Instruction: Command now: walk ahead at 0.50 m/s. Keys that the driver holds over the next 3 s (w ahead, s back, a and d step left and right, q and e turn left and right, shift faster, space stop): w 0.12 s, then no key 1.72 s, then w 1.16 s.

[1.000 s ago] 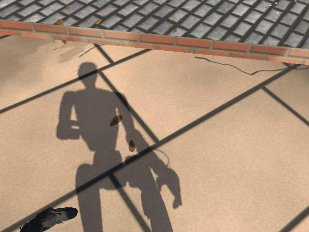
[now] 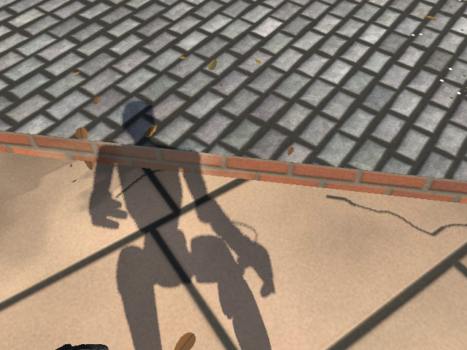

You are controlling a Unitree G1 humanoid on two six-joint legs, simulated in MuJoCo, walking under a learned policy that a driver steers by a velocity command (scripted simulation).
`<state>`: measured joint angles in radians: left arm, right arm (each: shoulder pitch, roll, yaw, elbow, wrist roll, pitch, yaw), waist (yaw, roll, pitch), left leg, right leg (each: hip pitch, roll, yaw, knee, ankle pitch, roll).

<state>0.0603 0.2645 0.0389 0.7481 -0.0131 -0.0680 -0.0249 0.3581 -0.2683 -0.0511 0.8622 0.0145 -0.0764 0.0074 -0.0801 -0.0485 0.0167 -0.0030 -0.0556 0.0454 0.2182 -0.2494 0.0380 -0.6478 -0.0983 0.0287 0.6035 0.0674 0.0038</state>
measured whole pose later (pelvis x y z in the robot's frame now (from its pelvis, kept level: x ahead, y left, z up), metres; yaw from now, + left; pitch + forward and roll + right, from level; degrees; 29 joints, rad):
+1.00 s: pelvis +0.27 -0.02 -0.01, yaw +0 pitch -1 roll +0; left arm 0.18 0.25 0.03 1.04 0.00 0.02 0.03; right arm 0.09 -0.23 -0.05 0.97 0.00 0.00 -0.02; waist 0.02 0.00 0.04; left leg -0.29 0.00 0.00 0.52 -0.21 0.01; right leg -0.11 0.00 -0.04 0.49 -0.36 -0.01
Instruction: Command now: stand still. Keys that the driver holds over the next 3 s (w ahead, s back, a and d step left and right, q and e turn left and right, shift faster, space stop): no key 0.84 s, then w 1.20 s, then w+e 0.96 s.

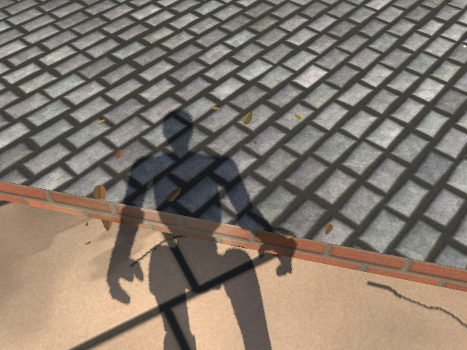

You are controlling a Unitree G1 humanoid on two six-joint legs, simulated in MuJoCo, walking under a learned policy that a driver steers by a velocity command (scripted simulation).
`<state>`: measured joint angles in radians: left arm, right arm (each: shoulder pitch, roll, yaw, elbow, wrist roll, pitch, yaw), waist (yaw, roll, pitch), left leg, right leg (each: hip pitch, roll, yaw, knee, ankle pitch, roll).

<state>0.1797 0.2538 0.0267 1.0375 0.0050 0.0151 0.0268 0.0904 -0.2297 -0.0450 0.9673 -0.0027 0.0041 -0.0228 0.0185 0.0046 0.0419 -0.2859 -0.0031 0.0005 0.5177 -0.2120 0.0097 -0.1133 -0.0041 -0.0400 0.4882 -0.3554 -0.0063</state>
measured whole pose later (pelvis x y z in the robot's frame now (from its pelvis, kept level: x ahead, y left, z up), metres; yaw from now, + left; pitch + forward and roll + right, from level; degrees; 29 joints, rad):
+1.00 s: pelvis +0.01 +0.00 +0.00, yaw +1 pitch -1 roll +0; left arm 0.39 0.20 0.03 1.10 -0.01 -0.03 0.04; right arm 0.19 -0.21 -0.04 1.12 0.02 -0.01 -0.02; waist 0.02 -0.01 -0.01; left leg -0.35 -0.01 0.03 0.72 -0.39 0.05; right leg -0.10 -0.01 -0.04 0.49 -0.39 -0.03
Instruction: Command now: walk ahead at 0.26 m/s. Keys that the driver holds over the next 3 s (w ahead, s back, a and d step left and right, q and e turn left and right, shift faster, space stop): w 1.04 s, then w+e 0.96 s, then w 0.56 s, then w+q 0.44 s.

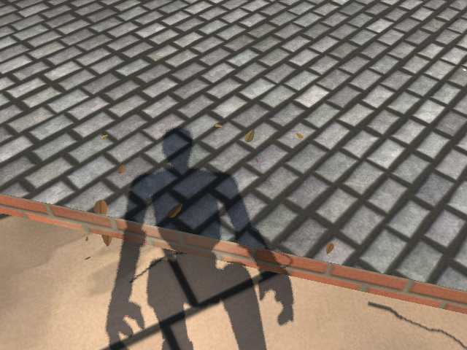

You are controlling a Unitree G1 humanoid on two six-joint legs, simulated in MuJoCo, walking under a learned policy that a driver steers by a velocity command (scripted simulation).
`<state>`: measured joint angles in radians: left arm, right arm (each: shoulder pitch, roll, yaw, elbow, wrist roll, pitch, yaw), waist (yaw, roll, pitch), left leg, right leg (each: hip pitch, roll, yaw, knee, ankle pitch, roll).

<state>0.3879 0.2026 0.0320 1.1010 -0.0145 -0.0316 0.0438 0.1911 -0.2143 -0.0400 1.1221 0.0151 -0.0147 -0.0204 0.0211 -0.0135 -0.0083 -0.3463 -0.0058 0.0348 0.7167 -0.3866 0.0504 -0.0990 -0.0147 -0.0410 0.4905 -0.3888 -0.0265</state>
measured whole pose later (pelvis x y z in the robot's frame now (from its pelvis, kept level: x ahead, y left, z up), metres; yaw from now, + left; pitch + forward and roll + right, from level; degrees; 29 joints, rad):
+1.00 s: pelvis +0.48 -0.02 +0.01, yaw +0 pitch +0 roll -2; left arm 0.42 0.19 0.04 1.06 0.02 -0.09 -0.01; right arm 0.09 -0.20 -0.02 0.94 -0.03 -0.04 0.03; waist 0.05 0.03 0.03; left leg -0.56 0.10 0.04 0.69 -0.11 0.02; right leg -0.03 0.07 -0.10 0.23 -0.21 -0.07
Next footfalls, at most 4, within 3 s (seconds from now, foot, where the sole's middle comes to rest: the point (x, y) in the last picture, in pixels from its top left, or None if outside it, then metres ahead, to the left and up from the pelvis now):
0.60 right None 0.46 -0.10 -0.77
1.12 left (215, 308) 0.67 0.09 -0.77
1.62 right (287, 211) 0.96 -0.13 -0.65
2.12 left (288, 134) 1.34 -0.16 -0.65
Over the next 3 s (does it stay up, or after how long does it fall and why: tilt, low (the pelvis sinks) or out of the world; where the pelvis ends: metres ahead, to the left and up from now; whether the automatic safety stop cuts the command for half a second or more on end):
stays up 1.50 -0.44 0.13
